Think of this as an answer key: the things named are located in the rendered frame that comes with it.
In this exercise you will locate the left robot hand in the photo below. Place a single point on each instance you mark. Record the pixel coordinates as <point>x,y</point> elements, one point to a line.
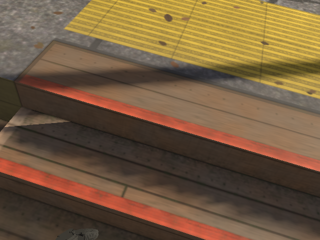
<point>80,234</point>

